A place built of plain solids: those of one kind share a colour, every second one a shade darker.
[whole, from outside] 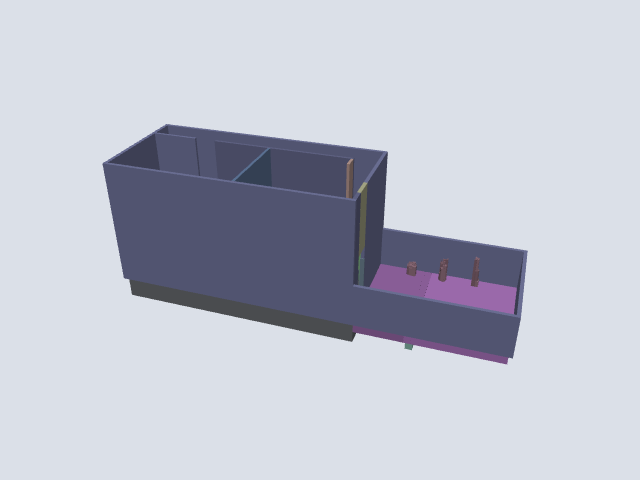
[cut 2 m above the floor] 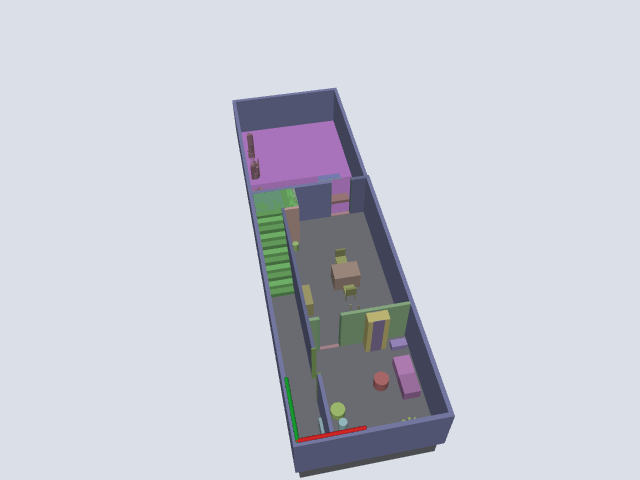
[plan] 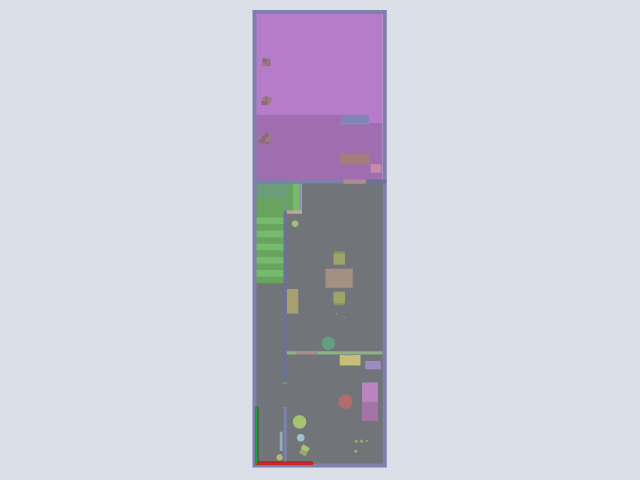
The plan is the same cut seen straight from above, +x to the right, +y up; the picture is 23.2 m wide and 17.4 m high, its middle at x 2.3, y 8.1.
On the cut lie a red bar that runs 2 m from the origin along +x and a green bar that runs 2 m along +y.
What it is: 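A terraced town house, two up and two down, 4.6 m between the party walls, 10.1 m deep; a hall 0.97 m wide; a stair of 15 risers of 187 mm on goings of 238 mm, 0.97 m wide, between walls, up a first flight to a quarter landing in the house's back corner, then a quarter turn and a short second flight along the back wall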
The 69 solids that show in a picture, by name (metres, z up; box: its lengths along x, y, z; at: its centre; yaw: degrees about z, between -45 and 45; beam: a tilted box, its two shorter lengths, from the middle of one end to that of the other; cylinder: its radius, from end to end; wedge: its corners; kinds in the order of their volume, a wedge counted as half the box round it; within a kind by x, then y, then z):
{
 "wall_1": {"box": [0.15, 10.44, 5.46], "at": [-0.07, 5.07, 2.68]},
 "wall_2": {"box": [0.15, 6.3, 1.85], "at": [-0.07, 13.29, 0.88]},
 "wall_3": {"box": [0.12, 2.0, 5.46], "at": [1.03, 1.0, 2.68]},
 "wall_4": {"box": [0.12, 6.23, 5.46], "at": [1.03, 6.05, 2.68]},
 "wall_5": {"box": [3.27, 0.15, 5.46], "at": [1.49, 10.22, 2.68]},
 "wall_6": {"box": [4.87, 0.15, 5.46], "at": [2.29, -0.07, 2.68]},
 "wall_7": {"box": [4.87, 0.15, 1.85], "at": [2.29, 16.37, 0.88]},
 "wall_8": {"box": [0.71, 0.15, 5.46], "at": [4.36, 10.22, 2.68]},
 "wall_9": {"box": [0.15, 10.44, 5.46], "at": [4.65, 5.07, 2.68]},
 "wall_10": {"box": [0.15, 6.3, 1.85], "at": [4.65, 13.29, 0.88]},
 "ground_1": {"box": [3.06, 0.3, 0.5], "at": [1.53, 12.49, -0.25]},
 "ground_2": {"box": [4.57, 2.06, 0.5], "at": [2.29, 11.31, -0.25]},
 "ground_3": {"box": [4.57, 3.65, 0.5], "at": [2.29, 14.47, -0.25]},
 "ground_4": {"box": [0.51, 0.3, 0.5], "at": [4.32, 12.49, -0.25]},
 "tread_1": {"box": [0.97, 0.73, 0.24], "at": [0.49, 6.9, 0.07]},
 "tread_2": {"box": [0.97, 0.73, 0.42], "at": [0.49, 7.14, 0.16]},
 "tread_3": {"box": [0.97, 0.73, 0.61], "at": [0.49, 7.38, 0.26]},
 "tread_4": {"box": [0.97, 0.73, 0.8], "at": [0.49, 7.61, 0.35]},
 "tread_5": {"box": [0.97, 0.73, 0.99], "at": [0.49, 7.85, 0.44]},
 "tread_6": {"box": [0.97, 0.73, 1.17], "at": [0.49, 8.09, 0.54]},
 "tread_7": {"box": [0.97, 0.73, 1.36], "at": [0.49, 8.33, 0.63]},
 "tread_8": {"box": [0.97, 0.73, 1.55], "at": [0.49, 8.57, 0.72]},
 "tread_9": {"box": [0.97, 0.73, 1.74], "at": [0.49, 8.8, 0.82]},
 "tread_10": {"box": [0.97, 0.73, 1.92], "at": [0.49, 9.04, 0.91]},
 "tread_11": {"box": [0.97, 0.73, 2.11], "at": [0.49, 9.28, 1.0]},
 "tread_12": {"box": [0.55, 0.97, 2.48], "at": [1.36, 9.65, 1.19]},
 "tread_13": {"box": [0.31, 0.97, 2.67], "at": [1.47, 9.65, 1.29]},
 "quarter_landing_1": {"box": [1.1, 0.99, 2.3], "at": [0.55, 9.65, 1.1]},
 "bedroom_front_wall_1": {"box": [3.54, 0.12, 2.7], "at": [2.8, 5.48, 4.06]},
 "kitchen_wall_1": {"box": [0.3, 0.12, 2.76], "at": [1.24, 4.01, 1.33]},
 "kitchen_wall_2": {"box": [2.38, 0.12, 2.76], "at": [3.38, 4.01, 1.33]},
 "kitchen_table_1": {"box": [1.0, 0.7, 0.8], "at": [2.99, 6.71, 0.35]},
 "storage_fill_1": {"box": [0.75, 0.38, 1.93], "at": [3.39, 3.74, 0.97]},
 "slotfit_sofa_1": {"box": [0.58, 0.7, 0.48], "at": [4.11, 1.88, 0.19]},
 "slotfit_sofa_2": {"box": [0.58, 0.7, 0.48], "at": [4.11, 2.58, 0.19]},
 "back_wall_over_door_1": {"box": [0.91, 0.15, 2.74], "at": [3.56, 10.22, 4.04]},
 "south_wall_1": {"box": [0.56, 0.12, 5.46], "at": [1.37, 9.11, 2.68]},
 "slotfit_kitchen_wall_table_1": {"box": [0.41, 0.89, 0.8], "at": [1.31, 5.88, 0.35]},
 "yard_feature_bottom_1": {"box": [1.0, 0.3, 0.9], "at": [3.56, 12.49, -0.75]},
 "tread_head_1": {"box": [0.08, 0.97, 2.79], "at": [1.59, 9.65, 1.34]},
 "own_plant_yard_1": {"box": [0.17, 0.12, 0.84], "at": [0.25, 13.05, 0.37]},
 "own_plant_yard_2": {"box": [0.12, 0.07, 1.38], "at": [0.29, 14.46, 0.64]},
 "own_plant_yard_3": {"cylinder": 0.12, "from": [0.38, 14.53, -0.05], "to": [0.38, 14.53, 0.78]},
 "own_plant_yard_4": {"box": [0.2, 0.15, 0.84], "at": [0.44, 13.21, 0.37]},
 "own_plant_yard_5": {"box": [0.07, 0.1, 1.38], "at": [0.46, 14.45, 0.64]},
 "own_plant_yard_6": {"box": [0.1, 0.16, 0.52], "at": [0.48, 11.9, 0.21]},
 "slotfit_low_table_1": {"cylinder": 0.26, "from": [3.22, 2.24, -0.05], "to": [3.22, 2.24, 0.44]},
 "yard_feature_fill_1": {"box": [1.0, 0.3, 0.3], "at": [3.56, 12.49, -0.15]},
 "yard_step_1": {"box": [1.09, 0.41, 0.2], "at": [3.56, 11.04, 0.05]},
 "own_bin_1": {"box": [0.38, 0.32, 0.64], "at": [4.33, 10.69, 0.27]},
 "clutter_front_1": {"cylinder": 0.24, "from": [1.56, 1.51, -0.05], "to": [1.56, 1.51, 0.3]},
 "own_basket_passage_1": {"cylinder": 0.24, "from": [2.6, 4.35, -0.05], "to": [2.6, 4.35, 0.29]},
 "box_cardboard_1": {"box": [0.57, 0.3, 0.31], "at": [4.22, 3.56, 0.11]},
 "radiator_1": {"box": [0.1, 0.7, 0.6], "at": [0.89, 0.8, 0.42]},
 "slotfit_chair_1": {"cylinder": 0.14, "from": [1.6, 0.93, -0.05], "to": [1.6, 0.93, 0.56]},
 "side_chair_1": {"box": [0.38, 0.08, 0.38], "at": [2.99, 5.77, 0.65]},
 "side_chair_2": {"box": [0.42, 0.42, 0.04], "at": [2.99, 6.01, 0.43]},
 "side_chair_3": {"box": [0.42, 0.42, 0.04], "at": [2.99, 7.41, 0.43]},
 "side_chair_4": {"box": [0.38, 0.08, 0.38], "at": [2.99, 7.65, 0.65]},
 "doorframe_back_1": {"box": [0.042, 0.19, 2.15], "at": [3.14, 10.22, 1.02]},
 "doorframe_back_2": {"box": [0.042, 0.19, 2.15], "at": [3.99, 10.22, 1.02]},
 "doorframe_kitchen_1": {"box": [0.041, 0.16, 2.15], "at": [1.42, 4.01, 1.02]},
 "doorframe_kitchen_2": {"box": [0.041, 0.16, 2.15], "at": [2.17, 4.01, 1.02]},
 "own_bin_waste_kitchen_1": {"cylinder": 0.12, "from": [1.4, 8.69, -0.05], "to": [1.4, 8.69, 0.36]},
 "threshold_1": {"box": [0.8, 0.13, 0.07], "at": [1.79, 4.01, -0.01]},
 "threshold_2": {"box": [0.89, 0.16, 0.08], "at": [3.56, 10.22, -0.01]},
 "slotfit_storage_1": {"box": [0.2, 0.02, 1.99], "at": [3.29, 3.55, 0.94]},
 "slotfit_storage_2": {"box": [0.2, 0.02, 1.99], "at": [3.49, 3.55, 0.94]},
 "doorframe_front_room_1": {"box": [0.16, 0.045, 2.15], "at": [1.03, 2.92, 1.02]}
}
